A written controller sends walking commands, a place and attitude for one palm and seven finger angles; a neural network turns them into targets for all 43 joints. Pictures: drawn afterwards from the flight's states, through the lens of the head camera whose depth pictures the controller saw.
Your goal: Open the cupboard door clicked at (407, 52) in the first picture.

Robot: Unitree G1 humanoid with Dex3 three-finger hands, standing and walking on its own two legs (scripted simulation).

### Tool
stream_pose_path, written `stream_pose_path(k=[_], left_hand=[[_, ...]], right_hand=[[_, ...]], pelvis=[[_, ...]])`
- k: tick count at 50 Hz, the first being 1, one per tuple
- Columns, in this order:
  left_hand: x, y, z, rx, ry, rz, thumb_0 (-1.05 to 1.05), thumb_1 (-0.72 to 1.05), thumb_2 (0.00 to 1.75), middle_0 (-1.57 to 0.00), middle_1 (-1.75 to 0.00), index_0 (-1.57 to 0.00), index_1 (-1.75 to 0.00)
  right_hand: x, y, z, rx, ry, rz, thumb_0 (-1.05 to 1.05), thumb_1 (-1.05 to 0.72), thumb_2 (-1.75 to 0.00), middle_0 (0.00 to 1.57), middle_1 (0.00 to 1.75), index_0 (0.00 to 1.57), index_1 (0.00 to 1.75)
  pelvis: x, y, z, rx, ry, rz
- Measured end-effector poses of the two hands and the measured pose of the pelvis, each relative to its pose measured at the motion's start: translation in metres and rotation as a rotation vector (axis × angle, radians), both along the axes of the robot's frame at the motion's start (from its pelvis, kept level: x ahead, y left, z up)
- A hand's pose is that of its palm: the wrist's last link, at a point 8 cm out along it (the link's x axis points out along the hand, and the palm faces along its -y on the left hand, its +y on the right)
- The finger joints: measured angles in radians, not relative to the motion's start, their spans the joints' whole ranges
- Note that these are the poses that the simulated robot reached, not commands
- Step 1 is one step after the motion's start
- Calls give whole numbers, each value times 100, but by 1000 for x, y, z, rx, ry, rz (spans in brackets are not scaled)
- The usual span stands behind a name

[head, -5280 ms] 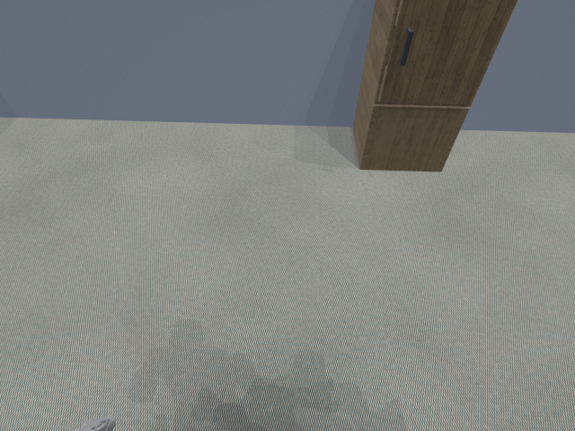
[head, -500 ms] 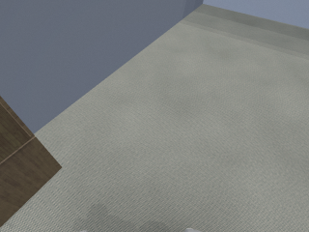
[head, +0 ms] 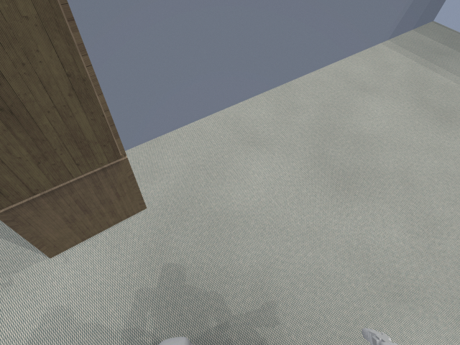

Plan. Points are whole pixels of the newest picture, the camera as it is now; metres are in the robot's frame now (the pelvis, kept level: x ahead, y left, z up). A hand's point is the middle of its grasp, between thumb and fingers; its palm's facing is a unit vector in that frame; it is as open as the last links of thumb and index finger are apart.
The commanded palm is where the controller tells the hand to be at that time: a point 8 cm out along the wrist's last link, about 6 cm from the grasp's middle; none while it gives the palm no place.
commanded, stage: turn to face it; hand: left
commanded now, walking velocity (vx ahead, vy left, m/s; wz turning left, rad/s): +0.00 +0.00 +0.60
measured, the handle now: out of the picture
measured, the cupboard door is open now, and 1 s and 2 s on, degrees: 0 0 0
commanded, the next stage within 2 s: take the last steps up to it in 0.96 s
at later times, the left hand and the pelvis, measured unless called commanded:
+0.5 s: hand out of the picture +0.07 +0.20 -0.13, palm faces +0.29 -0.91 -0.30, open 7.4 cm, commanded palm none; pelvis +0.01 -0.03 +0.00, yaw +17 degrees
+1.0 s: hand out of the picture -0.11 +0.20 -0.17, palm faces +0.54 -0.80 -0.26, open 7.4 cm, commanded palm none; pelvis -0.02 +0.00 +0.01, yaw +30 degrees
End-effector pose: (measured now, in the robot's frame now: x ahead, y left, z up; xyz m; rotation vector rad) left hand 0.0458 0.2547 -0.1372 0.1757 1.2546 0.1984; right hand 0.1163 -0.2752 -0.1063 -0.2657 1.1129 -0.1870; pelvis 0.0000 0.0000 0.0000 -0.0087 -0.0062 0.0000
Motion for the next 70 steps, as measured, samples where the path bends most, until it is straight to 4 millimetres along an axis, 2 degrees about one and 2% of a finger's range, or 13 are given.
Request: stream_pose_path(k=[4, 11, 17, 24, 30, 35, 39, 44, 49, 55, 60, 65, 70], left_hand=[[-20, 25, -9, 8, 68, 58, 1, 91, 90, -20, -30, -20, -30], [-17, 34, 14, 17, 8, 122, 1, 91, 90, -20, -30, -20, -30], [-4, 22, 27, 41, -59, 156, 1, 91, 90, -20, -30, -20, -30], [2, -13, 37, 88, -163, 195, 1, 91, 90, -20, -30, -20, -30], [-31, -38, 45, 77, -132, 272, 1, 90, 90, -21, -30, -20, -30], [-63, -46, 38, 49, -88, 347, 1, 90, 90, -21, -30, -20, -30], [-100, -44, 26, 23, -36, 417, 1, 90, 90, -21, -30, -20, -30], [-156, -30, -1, -13, 51, 517, 1, 90, 90, -21, -30, -20, -30], [-185, -20, 2, -23, 124, 565, 1, 91, 90, -20, -30, -20, -30], [-181, -15, 17, -8, 81, 580, 1, 91, 90, -20, -30, -20, -30], [-159, -21, 24, 7, 23, 567, 1, 91, 90, -20, -30, -20, -30], [-140, -39, 23, 29, -39, 567, 1, 91, 90, -20, -30, -20, -30], [-154, -72, 30, -14, 9, 641, 0, 91, 90, -20, -30, -20, -30]], right_hand=[[25, 18, 9, -25, -50, 74, 0, -91, -90, 19, 29, 19, 29], [25, 41, 11, 4, 20, 133, 0, -91, -90, 20, 29, 20, 29], [18, 44, -2, 60, 73, 159, 0, -91, -90, 20, 30, 20, 30], [17, 19, -32, 108, 128, 189, 1, -91, -90, 20, 30, 20, 30], [31, 7, -27, 97, 156, 253, 1, -91, -90, 20, 30, 20, 29], [46, 14, -19, 69, 172, 325, 1, -91, -90, 20, 29, 19, 29], [65, 36, -14, 40, 160, 403, 1, -91, -90, 19, 29, 19, 29], [88, 80, -9, 7, 74, 505, 1, -91, -90, 19, 29, 19, 29], [88, 110, 5, 11, 31, 551, 0, -91, -90, 20, 29, 20, 29], [76, 124, 3, 45, 58, 571, 0, -91, -90, 20, 30, 20, 29], [60, 115, -11, 81, 112, 558, 0, -91, -90, 20, 30, 20, 30], [49, 93, -37, 102, 193, 539, 0, -91, -90, 20, 30, 20, 30], [56, 89, -32, 89, 268, 555, 1, -91, -90, 20, 29, 20, 29]], pelvis=[[1, 9, -2, -2, -1, 38], [5, 12, 14, -17, 14, 120], [7, -1, 16, -13, 21, 192], [6, -31, 4, 8, 18, 285], [7, -41, 13, 31, -2, 371], [5, -40, 16, 44, 2, 435], [0, -32, 14, 36, 11, 474], [-10, -12, 1, 11, 16, 516], [-16, -3, 10, -1, 4, 527], [-19, -1, 19, -4, -1, 553], [-14, -6, 18, 5, -3, 572], [2, -13, 7, 21, -4, 604], [20, -4, 18, 30, -2, 624]])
